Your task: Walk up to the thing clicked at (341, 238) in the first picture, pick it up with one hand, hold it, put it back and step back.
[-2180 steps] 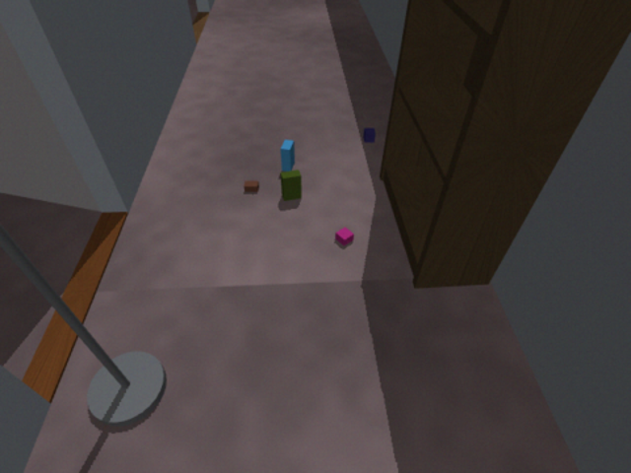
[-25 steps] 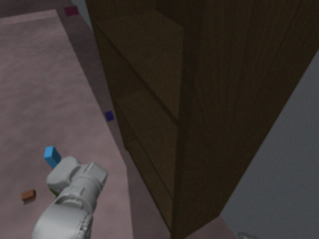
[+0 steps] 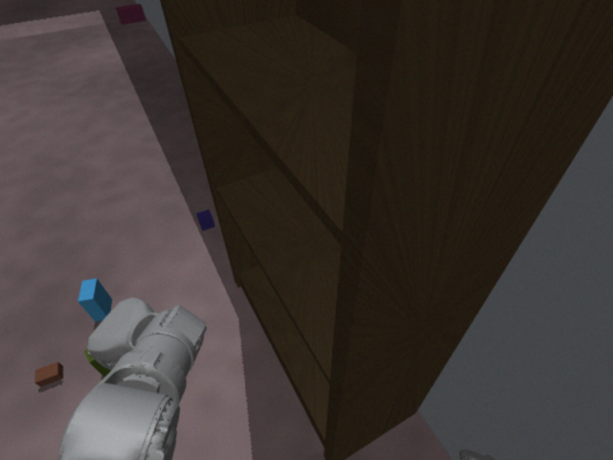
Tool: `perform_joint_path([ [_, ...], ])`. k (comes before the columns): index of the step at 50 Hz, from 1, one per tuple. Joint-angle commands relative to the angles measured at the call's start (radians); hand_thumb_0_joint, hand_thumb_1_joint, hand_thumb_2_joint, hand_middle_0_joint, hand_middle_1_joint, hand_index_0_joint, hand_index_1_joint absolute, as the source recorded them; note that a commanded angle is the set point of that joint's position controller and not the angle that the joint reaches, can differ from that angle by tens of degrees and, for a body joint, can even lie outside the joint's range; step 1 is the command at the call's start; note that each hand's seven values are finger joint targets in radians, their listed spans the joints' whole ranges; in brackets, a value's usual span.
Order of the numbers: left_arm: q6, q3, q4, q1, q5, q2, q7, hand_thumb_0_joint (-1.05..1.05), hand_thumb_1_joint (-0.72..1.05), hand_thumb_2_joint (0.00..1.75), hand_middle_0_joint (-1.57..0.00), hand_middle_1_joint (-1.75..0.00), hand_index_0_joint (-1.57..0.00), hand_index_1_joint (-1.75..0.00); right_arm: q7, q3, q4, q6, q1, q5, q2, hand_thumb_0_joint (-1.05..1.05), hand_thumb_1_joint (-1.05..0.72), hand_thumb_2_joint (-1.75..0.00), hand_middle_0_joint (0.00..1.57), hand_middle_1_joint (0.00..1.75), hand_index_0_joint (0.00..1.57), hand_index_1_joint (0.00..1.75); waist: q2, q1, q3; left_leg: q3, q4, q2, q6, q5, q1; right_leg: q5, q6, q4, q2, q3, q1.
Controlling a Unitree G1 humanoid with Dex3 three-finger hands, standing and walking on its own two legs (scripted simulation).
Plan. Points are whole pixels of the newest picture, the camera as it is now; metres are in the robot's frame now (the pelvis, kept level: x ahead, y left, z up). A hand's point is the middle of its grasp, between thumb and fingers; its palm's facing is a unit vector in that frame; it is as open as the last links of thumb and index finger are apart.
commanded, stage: crouch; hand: left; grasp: from above
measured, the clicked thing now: (143, 364) +0.32 +0.26 -0.08
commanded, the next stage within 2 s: none
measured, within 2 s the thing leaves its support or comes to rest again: neither
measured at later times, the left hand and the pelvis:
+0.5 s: hand (162, 375) +0.32 +0.25 -0.13, palm faces -0.25 -0.37 -0.90, open 6.1 cm; pelvis -0.02 +0.00 -0.04, yaw -1 degrees
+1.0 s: hand (196, 393) +0.39 +0.26 -0.39, palm faces -0.08 -0.42 -0.90, open 6.7 cm; pelvis -0.09 +0.01 -0.27, yaw -4 degrees
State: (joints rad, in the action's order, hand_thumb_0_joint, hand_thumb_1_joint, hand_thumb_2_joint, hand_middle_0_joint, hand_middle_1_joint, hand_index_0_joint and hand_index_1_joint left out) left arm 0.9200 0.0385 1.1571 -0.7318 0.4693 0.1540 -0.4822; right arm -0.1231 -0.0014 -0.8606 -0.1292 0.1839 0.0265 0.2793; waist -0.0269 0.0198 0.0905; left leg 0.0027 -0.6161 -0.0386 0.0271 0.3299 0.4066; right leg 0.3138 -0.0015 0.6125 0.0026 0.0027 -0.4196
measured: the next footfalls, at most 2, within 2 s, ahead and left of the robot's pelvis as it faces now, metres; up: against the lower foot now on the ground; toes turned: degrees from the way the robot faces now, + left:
none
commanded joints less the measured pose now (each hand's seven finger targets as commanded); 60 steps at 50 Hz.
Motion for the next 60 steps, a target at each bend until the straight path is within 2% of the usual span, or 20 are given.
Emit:
perform_joint_path([
  [1,-0.003,0.013,-0.147,-0.464,0.052,0.181,-0.041,0.0,0.71,0.31,-1.09,-0.37,-1.09,-0.36,0.0,0.05,0.097,-0.046,-0.029,0.007,0.143,0.0,-0.9,-0.9,0.2,0.3,0.2,0.3,0.031,0.011,0.3,0.038,0.06,0.048,-0.028,-0.328,-0.087,-0.354,0.021,-0.053,-0.036,0.018,0.169],
  [2,0.001,0.013,-0.124,-0.438,0.053,0.175,-0.041,0.0,0.72,0.35,-1.01,-0.4,-1.02,-0.37,-0.001,0.051,0.097,-0.046,-0.031,0.007,0.144,0.0,-0.84,-0.88,0.2,0.3,0.2,0.3,0.035,0.006,0.294,0.041,0.06,0.048,-0.028,-0.32,-0.079,-0.341,0.021,-0.057,-0.036,0.017,0.169],
  [5,-0.001,0.02,-0.095,-0.426,0.046,0.145,-0.035,0.0,0.78,0.33,-1.06,-0.35,-1.09,-0.32,0.0,0.051,0.091,-0.047,-0.027,0.009,0.141,0.0,-0.86,-0.89,0.2,0.3,0.2,0.3,0.038,0.017,0.269,0.041,0.064,0.047,-0.028,-0.304,-0.074,-0.322,0.022,-0.061,-0.037,0.017,0.148],
  [10,-0.04,0.0,-0.032,-0.418,0.052,0.165,-0.032,0.0,0.8,0.35,-1.09,-0.35,-1.11,-0.33,0.002,0.059,0.07,-0.055,0.007,0.004,0.14,0.0,-0.86,-0.89,0.2,0.3,0.2,0.3,0.069,0.029,0.252,0.048,0.037,0.045,-0.031,-0.269,-0.021,-0.305,0.016,-0.06,-0.027,-0.001,0.113],
  [11,-0.052,0.004,-0.011,-0.416,0.059,0.154,-0.028,0.0,0.79,0.34,-1.09,-0.34,-1.11,-0.32,0.002,0.06,0.065,-0.057,0.023,0.002,0.14,0.0,-0.86,-0.89,0.2,0.3,0.2,0.3,0.094,0.045,0.266,0.045,0.028,0.044,-0.034,-0.267,-0.015,-0.314,0.014,-0.052,-0.028,-0.002,0.104],
  [14,-0.098,-0.015,0.019,-0.427,0.084,0.2,-0.036,0.0,0.79,0.3,-1.08,-0.35,-1.11,-0.32,0.002,0.064,0.053,-0.065,0.046,-0.005,0.136,0.0,-0.86,-0.89,0.2,0.3,0.2,0.3,0.099,0.041,0.262,0.048,-0.014,0.044,-0.034,-0.247,0.057,-0.309,0.014,-0.023,-0.021,-0.012,0.074],
  [16,-0.137,-0.015,0.043,-0.43,0.104,0.19,-0.041,0.0,0.78,0.29,-1.08,-0.33,-1.11,-0.3,0.002,0.068,0.04,-0.068,0.064,-0.015,0.132,0.0,-0.86,-0.89,0.2,0.3,0.2,0.3,0.082,0.062,0.278,0.045,-0.06,0.041,-0.031,-0.235,0.095,-0.291,0.017,0.023,-0.022,-0.018,0.015],
  [21,-0.223,-0.068,0.131,-0.462,0.165,0.232,-0.105,0.0,0.72,0.28,-1.04,-0.35,-1.07,-0.32,-0.019,0.084,0.037,-0.081,0.098,-0.047,0.134,0.0,-0.87,-0.89,0.2,0.3,0.2,0.3,0.05,0.074,0.355,0.042,-0.253,0.036,-0.017,-0.217,0.285,-0.28,0.026,0.223,-0.028,-0.016,-0.162],
  [24,-0.254,-0.124,0.2,-0.51,0.18,0.272,-0.172,0.0,0.73,0.28,-1.06,-0.32,-1.09,-0.3,-0.035,0.088,0.038,-0.087,0.107,-0.073,0.136,0.0,-0.87,-0.89,0.2,0.3,0.2,0.3,0.009,0.075,0.408,0.04,-0.388,0.034,-0.006,-0.197,0.42,-0.268,0.032,0.351,-0.032,-0.019,-0.3],
  [27,-0.278,-0.17,0.239,-0.568,0.154,0.267,-0.24,0.0,0.7,0.31,-1.06,-0.3,-1.08,-0.29,-0.048,0.086,0.036,-0.092,0.103,-0.097,0.139,0.0,-0.87,-0.89,0.2,0.3,0.2,0.3,-0.057,0.095,0.467,0.018,-0.478,0.026,0.01,-0.165,0.489,-0.202,0.045,0.467,-0.044,0.006,-0.458],
  [31,-0.311,-0.247,0.258,-0.71,0.089,0.338,-0.31,0.0,0.63,0.38,-1.03,-0.32,-1.03,-0.32,-0.057,0.079,0.031,-0.087,0.08,-0.117,0.16,0.0,-0.87,-0.89,0.2,0.3,0.2,0.3,-0.114,0.126,0.592,-0.003,-0.615,0.02,0.014,-0.097,0.596,-0.132,0.048,0.601,-0.056,0.033,-0.636],
  [32,-0.318,-0.233,0.259,-0.755,0.072,0.324,-0.315,0.0,0.62,0.41,-1.03,-0.34,-1.03,-0.35,-0.059,0.086,0.025,-0.087,0.083,-0.123,0.177,0.0,-0.88,-0.89,0.2,0.3,0.2,0.3,-0.095,0.165,0.615,-0.019,-0.649,0.014,0.015,-0.072,0.622,-0.113,0.046,0.639,-0.056,0.042,-0.69],
  [34,-0.334,-0.268,0.3,-0.78,0.058,0.376,-0.326,0.0,0.6,0.44,-1.03,-0.35,-1.02,-0.37,-0.059,0.083,-0.001,-0.084,0.088,-0.128,0.186,0.0,-0.88,-0.89,0.2,0.3,0.2,0.3,-0.105,0.172,0.62,-0.013,-0.722,0.015,0.01,0.002,0.71,-0.034,0.038,0.681,-0.054,0.045,-0.77],
  [37,-0.354,-0.306,0.301,-0.831,0.045,0.458,-0.325,0.0,0.57,0.45,-1.01,-0.38,-1.01,-0.39,-0.065,0.073,-0.032,-0.079,0.085,-0.13,0.189,0.0,-0.88,-0.89,0.2,0.3,0.2,0.3,-0.158,0.183,0.66,-0.029,-0.809,0.007,0.015,0.076,0.8,0.049,0.03,0.772,-0.045,0.062,-0.879],
  [40,-0.351,-0.334,0.284,-0.878,0.09,0.56,-0.31,0.0,0.59,0.51,-1.04,-0.41,-1.03,-0.43,-0.071,0.068,-0.033,-0.07,0.098,-0.125,0.202,0.0,-0.88,-0.9,0.2,0.3,0.2,0.3,-0.203,0.191,0.73,-0.03,-0.888,0.005,0.016,0.087,0.856,0.052,0.025,0.854,-0.043,0.071,-0.935],
  [44,-0.338,-0.324,0.307,-0.86,0.137,0.583,-0.28,0.0,0.6,0.5,-1.05,-0.4,-1.04,-0.42,-0.091,0.077,-0.031,-0.064,0.122,-0.115,0.205,0.0,-0.89,-0.9,0.2,0.3,0.2,0.3,-0.24,0.201,0.774,-0.034,-0.981,0.009,0.007,0.116,0.961,0.074,0.025,0.952,-0.045,0.08,-1.005],
  [49,-0.346,-0.334,0.261,-0.914,0.141,0.625,-0.232,0.0,0.55,0.45,-1.01,-0.4,-1.0,-0.41,-0.108,0.079,-0.022,-0.057,0.169,-0.099,0.2,0.0,-0.9,-0.9,0.2,0.3,0.2,0.3,-0.234,0.245,0.851,-0.031,-1.122,0.01,-0.009,0.072,1.059,0.012,0.02,1.061,-0.043,0.083,-1.053],
  [51,-0.348,-0.328,0.285,-0.935,0.153,0.632,-0.22,0.0,0.53,0.44,-1.0,-0.39,-0.99,-0.4,-0.106,0.079,-0.03,-0.06,0.176,-0.096,0.206,0.0,-0.9,-0.9,0.2,0.3,0.2,0.3,-0.251,0.257,0.816,-0.04,-1.151,0.009,-0.014,0.124,1.111,0.069,0.021,1.094,-0.042,0.088,-1.133],
  [55,-0.359,-0.346,0.3,-0.916,0.183,0.688,-0.205,0.0,0.55,0.43,-1.01,-0.4,-1.01,-0.4,-0.115,0.071,-0.019,-0.064,0.182,-0.098,0.209,0.0,-0.9,-0.9,0.2,0.3,0.2,0.3,-0.263,0.242,0.824,-0.032,-1.22,0.014,-0.018,0.115,1.174,0.07,0.021,1.162,-0.035,0.089,-1.18],
  [60,-0.364,-0.333,0.332,-0.899,0.22,0.706,-0.171,0.0,0.56,0.39,-1.01,-0.38,-1.01,-0.38,-0.122,0.066,-0.02,-0.072,0.208,-0.099,0.219,0.0,-0.9,-0.9,0.2,0.3,0.2,0.3,-0.227,0.27,0.778,-0.026,-1.298,0.019,-0.032,0.128,1.257,0.076,0.014,1.219,-0.034,0.087,-1.236],
])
